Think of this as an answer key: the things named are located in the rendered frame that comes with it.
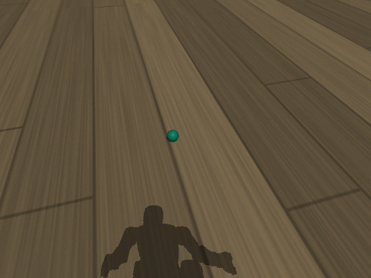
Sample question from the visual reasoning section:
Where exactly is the ball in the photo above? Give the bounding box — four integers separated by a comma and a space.
167, 130, 179, 141

